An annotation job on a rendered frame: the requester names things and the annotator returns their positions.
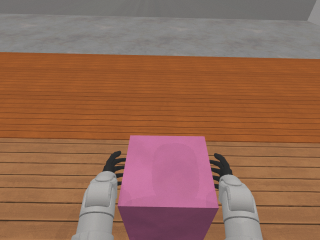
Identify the left robot forearm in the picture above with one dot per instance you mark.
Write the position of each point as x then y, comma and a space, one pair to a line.
98, 208

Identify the robot left hand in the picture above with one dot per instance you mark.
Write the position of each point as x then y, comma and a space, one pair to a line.
110, 165

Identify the carton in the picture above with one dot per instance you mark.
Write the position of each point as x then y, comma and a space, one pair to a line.
167, 190

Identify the right robot forearm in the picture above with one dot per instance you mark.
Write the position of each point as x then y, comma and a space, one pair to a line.
240, 216

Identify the robot right hand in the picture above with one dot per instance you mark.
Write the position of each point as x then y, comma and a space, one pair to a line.
224, 168

